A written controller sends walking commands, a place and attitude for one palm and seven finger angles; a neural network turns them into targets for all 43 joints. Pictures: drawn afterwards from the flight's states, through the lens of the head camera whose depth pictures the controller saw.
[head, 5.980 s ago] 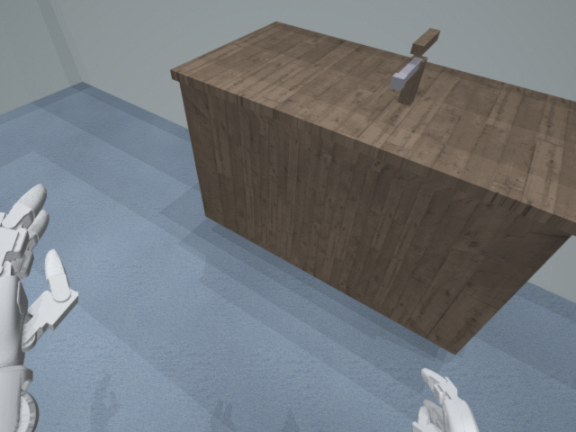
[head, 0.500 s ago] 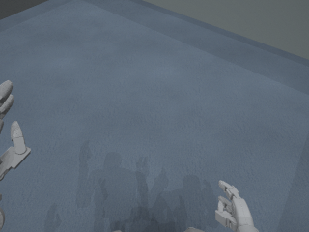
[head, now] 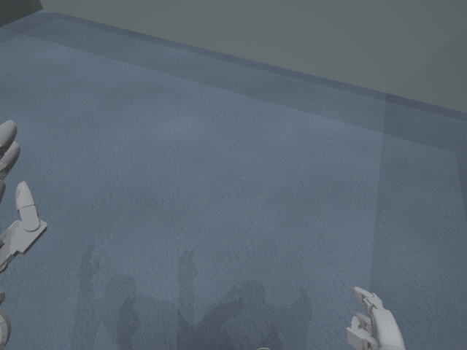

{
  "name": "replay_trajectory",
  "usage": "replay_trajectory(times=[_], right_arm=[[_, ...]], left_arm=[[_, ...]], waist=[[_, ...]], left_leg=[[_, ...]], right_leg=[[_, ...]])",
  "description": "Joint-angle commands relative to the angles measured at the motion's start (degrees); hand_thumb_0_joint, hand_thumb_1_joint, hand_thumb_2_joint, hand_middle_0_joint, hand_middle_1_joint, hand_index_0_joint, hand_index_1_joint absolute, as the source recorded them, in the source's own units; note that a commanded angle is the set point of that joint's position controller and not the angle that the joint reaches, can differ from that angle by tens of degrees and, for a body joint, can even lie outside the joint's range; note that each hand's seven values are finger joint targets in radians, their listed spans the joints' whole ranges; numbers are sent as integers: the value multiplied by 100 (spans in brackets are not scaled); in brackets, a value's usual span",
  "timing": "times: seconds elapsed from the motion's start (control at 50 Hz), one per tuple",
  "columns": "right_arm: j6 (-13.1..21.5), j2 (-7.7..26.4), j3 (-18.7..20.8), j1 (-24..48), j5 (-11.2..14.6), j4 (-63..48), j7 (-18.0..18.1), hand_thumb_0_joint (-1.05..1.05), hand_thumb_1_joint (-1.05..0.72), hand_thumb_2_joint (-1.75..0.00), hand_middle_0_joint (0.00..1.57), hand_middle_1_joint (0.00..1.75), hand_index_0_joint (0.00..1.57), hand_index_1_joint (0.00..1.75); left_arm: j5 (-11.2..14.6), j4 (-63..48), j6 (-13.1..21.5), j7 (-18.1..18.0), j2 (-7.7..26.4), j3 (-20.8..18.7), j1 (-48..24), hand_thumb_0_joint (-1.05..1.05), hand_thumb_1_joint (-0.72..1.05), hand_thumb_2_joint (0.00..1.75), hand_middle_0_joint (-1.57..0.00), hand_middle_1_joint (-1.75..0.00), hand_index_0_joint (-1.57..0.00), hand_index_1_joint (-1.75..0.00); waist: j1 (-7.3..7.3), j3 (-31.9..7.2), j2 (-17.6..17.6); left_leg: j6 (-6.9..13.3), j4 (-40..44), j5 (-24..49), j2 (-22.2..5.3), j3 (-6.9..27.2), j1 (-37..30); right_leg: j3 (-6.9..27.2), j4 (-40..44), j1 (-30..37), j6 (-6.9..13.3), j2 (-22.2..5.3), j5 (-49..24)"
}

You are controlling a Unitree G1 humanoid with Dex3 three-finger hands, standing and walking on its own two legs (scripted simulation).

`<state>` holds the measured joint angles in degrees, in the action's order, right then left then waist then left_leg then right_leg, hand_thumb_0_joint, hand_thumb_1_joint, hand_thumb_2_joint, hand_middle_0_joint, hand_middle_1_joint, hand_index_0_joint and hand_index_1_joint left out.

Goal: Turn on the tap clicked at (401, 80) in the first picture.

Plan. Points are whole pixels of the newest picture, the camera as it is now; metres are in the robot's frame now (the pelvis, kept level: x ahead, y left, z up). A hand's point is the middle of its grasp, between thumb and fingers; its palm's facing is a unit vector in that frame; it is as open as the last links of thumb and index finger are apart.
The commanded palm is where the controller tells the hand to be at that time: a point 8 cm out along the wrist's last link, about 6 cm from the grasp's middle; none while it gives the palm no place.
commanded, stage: turn to face it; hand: left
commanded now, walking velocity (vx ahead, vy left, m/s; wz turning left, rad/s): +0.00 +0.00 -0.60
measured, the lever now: out of the picture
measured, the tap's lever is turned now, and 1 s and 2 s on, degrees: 0 0 0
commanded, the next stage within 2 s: none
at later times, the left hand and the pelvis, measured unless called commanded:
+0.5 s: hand (174, 234) +0.21 +0.10 +0.18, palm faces +0.05 -0.85 -0.53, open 7.4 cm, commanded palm +0.17 +0.17 +0.19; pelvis -0.07 -0.05 +0.00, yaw -18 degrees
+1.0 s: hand (282, 281) +0.18 -0.03 +0.17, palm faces -0.19 -0.85 -0.50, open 7.4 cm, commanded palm +0.15 +0.06 +0.19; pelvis -0.15 -0.07 -0.01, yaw -36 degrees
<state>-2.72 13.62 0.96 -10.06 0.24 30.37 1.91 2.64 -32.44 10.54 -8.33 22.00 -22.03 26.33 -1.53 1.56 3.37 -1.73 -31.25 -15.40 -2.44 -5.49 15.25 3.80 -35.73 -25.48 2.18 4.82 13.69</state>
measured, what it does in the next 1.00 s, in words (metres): walks backwards, turning right: right foot, then left foot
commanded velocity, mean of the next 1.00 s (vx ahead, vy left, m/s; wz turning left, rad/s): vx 0.00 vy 0.00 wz -0.60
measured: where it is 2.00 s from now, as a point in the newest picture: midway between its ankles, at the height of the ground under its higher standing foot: outside the picture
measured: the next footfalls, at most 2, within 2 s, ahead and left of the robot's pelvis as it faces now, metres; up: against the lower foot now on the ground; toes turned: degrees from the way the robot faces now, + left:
right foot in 0.28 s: -0.02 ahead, -0.16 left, +0.00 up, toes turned -18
left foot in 0.62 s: +0.02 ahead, +0.06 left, +0.00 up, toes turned -17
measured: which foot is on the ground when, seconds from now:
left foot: down 0.00-0.28, up 0.30-0.60, down 0.62-0.94, up 0.96-1.00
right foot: up 0.00-0.26, down 0.28-0.64, up 0.66-0.90, down 0.92-1.00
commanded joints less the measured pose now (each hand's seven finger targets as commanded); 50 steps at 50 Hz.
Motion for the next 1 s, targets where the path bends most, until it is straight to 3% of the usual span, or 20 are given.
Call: replay_trajectory(times=[0.0, 0.06, 0.2, 0.24, 0.26, 0.28, 0.3, 0.34, 0.4, 0.5, 0.56, 0.58, 0.62, 0.64, 0.7, 0.86, 0.88, 0.92, 0.94, 0.98], right_arm=[[383, 346, 196, 431, 7, -905, 32, 0, -90, -90, 20, 30, 20, 30], [511, 515, 226, 229, 105, -821, -110, 0, -90, -90, 20, 30, 20, 30], [796, 593, 248, -54, 69, -799, -180, 0, -90, -90, 20, 30, 20, 30], [815, 440, 213, -65, 123, -805, -238, 0, -90, -90, 20, 30, 20, 30], [786, 244, 123, 103, 106, -922, -210, 0, -90, -90, 20, 30, 20, 30], [740, 284, 142, 280, 147, -935, -179, 0, -90, -90, 20, 30, 20, 30], [637, 311, 166, 468, 162, -939, -191, 0, -90, -90, 20, 30, 20, 30], [444, 139, 12, 539, 103, -788, -169, 0, -90, -90, 20, 30, 20, 30], [258, 193, 86, 615, 87, -732, -93, 0, -90, -90, 20, 30, 20, 30], [233, 409, 170, 436, 86, -793, -50, 0, -90, -90, 20, 30, 20, 30], [249, 491, 194, 235, 100, -800, -14, 0, -90, -90, 20, 30, 20, 30], [263, 579, 233, 191, 80, -823, 14, 0, -90, -90, 20, 30, 20, 30], [302, 595, 224, 382, 37, -932, 70, 0, -90, -90, 20, 30, 20, 30], [360, 473, 184, 458, -34, -941, 66, 0, -90, -90, 20, 30, 20, 30], [491, 535, 263, 324, 109, -807, -71, 0, -90, -90, 20, 30, 20, 30], [789, 591, 255, -58, 86, -833, -207, 0, -90, -90, 20, 30, 20, 30], [794, 559, 249, -63, 108, -831, -234, 0, -90, -90, 20, 30, 20, 30], [745, 247, 95, 212, 95, -984, -202, 0, -90, -90, 20, 30, 20, 30], [680, 307, 163, 317, 162, -942, -159, 0, -90, -90, 20, 30, 20, 30], [466, 170, 49, 431, 120, -830, -154, 0, -90, -90, 20, 30, 20, 30]], left_arm=[[-212, -1160, 438, -16, 1014, -613, -863, 0, 90, 90, -20, -30, -20, -30], [-170, -1008, 370, 10, 475, -24, -860, 0, 90, 90, -20, -30, -20, -30], [-114, -875, 293, 4, 791, -355, -678, 0, 90, 90, -20, -30, -20, -30], [-127, -1078, 364, -28, 1049, -598, -635, 0, 90, 90, -20, -30, -20, -30], [-126, -1062, 424, -99, 1405, -915, -485, 0, 90, 90, -20, -30, -20, -30], [28, -975, 351, -132, 1407, -1055, -264, 0, 90, 90, -20, -30, -20, -30], [85, -1047, 267, -128, 1410, -1119, 63, 0, 90, 90, -20, -30, -20, -30], [144, -1370, 359, -170, 1334, -1290, 536, 0, 90, 90, -20, -30, -20, -30], [148, -1324, 355, -167, 1183, -1239, 568, 0, 90, 90, -20, -30, -20, -30], [93, -1183, 262, -157, 991, -935, 460, 0, 90, 90, -20, -30, -20, -30], [29, -1152, 245, -147, 992, -814, 250, 0, 90, 90, -20, -30, -20, -30], [7, -1279, 276, -126, 984, -752, 39, 0, 90, 90, -20, -30, -20, -30], [-119, -1337, 378, -92, 1084, -818, -145, 0, 90, 90, -20, -30, -20, -30], [-170, -1268, 411, -106, 1060, -717, -288, 0, 90, 90, -20, -30, -20, -30], [-196, -1402, 393, -39, 788, -331, -740, 0, 90, 90, -20, -30, -20, -30], [-69, -1071, 334, -17, 826, -454, -503, 0, 90, 90, -20, -30, -20, -30], [-74, -1062, 331, -14, 907, -532, -489, 0, 90, 90, -20, -30, -20, -30], [-67, -989, 385, -111, 1415, -993, -219, 0, 90, 90, -20, -30, -20, -30], [100, -800, 262, -105, 1315, -1011, 25, 0, 90, 90, -20, -30, -20, -30], [160, -1192, 292, -123, 1322, -1193, 430, 0, 90, 90, -20, -30, -20, -30]], waist=[[26, -17, -1772], [57, 46, -1774], [104, -458, -1865], [83, -847, -795], [-3, -887, 679], [-112, -1158, 1353], [-83, -1298, 1079], [0, -1307, 293], [115, -1125, 302], [19, -957, 341], [102, -901, 139], [132, -796, -264], [7, -573, -2353], [54, -290, -2336], [36, -70, -1660], [96, -544, -1827], [83, -698, -1396], [-34, -831, 965], [-71, -1148, 1455], [33, -1240, 724]], left_leg=[[1135, 1856, -383, -2500, 1633, 508], [706, 1306, 916, -1971, 276, 23], [234, 222, 1664, -1789, -363, -341], [-51, -1228, 1019, -1343, -586, 56], [-304, -2352, -1347, -650, -564, 1464], [-363, -3349, -2089, -379, 91, 2000], [-365, -3827, -1881, -476, 600, 2142], [-387, -3768, -1383, -494, 623, 2212], [-397, -2716, -1017, -475, 444, 1503], [-252, -1091, -856, -213, 292, 571], [-102, 403, -314, -232, 209, -595], [98, 901, -306, -620, 526, -923], [878, 1671, 337, -2356, 1834, -726], [1085, 1783, 293, -2605, 2059, 25], [748, 1240, 948, -2066, 336, -121], [223, 87, 1565, -1800, -385, -343], [101, -471, 1286, -1651, -472, -156], [-321, -2671, -2006, -514, -463, 1847], [-358, -3543, -1982, -419, 276, 2061], [-420, -4237, -1370, -505, 664, 2490]], right_leg=[[-77, -3306, -469, -466, -578, 1236], [-666, -2392, -469, -569, -670, 1213], [-1373, 330, 1102, -564, -368, 526], [-627, 1251, 2011, -222, -1003, -1115], [981, 1136, 2779, 376, -1987, -3748], [1791, 1130, 2717, 733, -2458, -4550], [1978, 1029, 2757, 869, -2529, -4114], [1246, 844, 2906, 864, -2199, -3894], [874, 1078, 2178, 753, -1970, -3101], [1362, 1383, 1354, 763, -1785, -1244], [1447, 1221, 603, 361, -1467, -376], [1279, 774, 166, 141, -1147, -6], [-88, -1908, -630, -350, -332, 1697], [-170, -3055, -469, -418, -513, 1622], [-554, -2720, -532, -548, -758, 1197], [-1368, 443, 1212, -553, -398, 493], [-1170, 923, 1663, -442, -557, -133], [1409, 1128, 2752, 506, -2189, -4414], [1872, 1133, 2631, 658, -2406, -4631], [1410, 831, 3098, 801, -2256, -4389]])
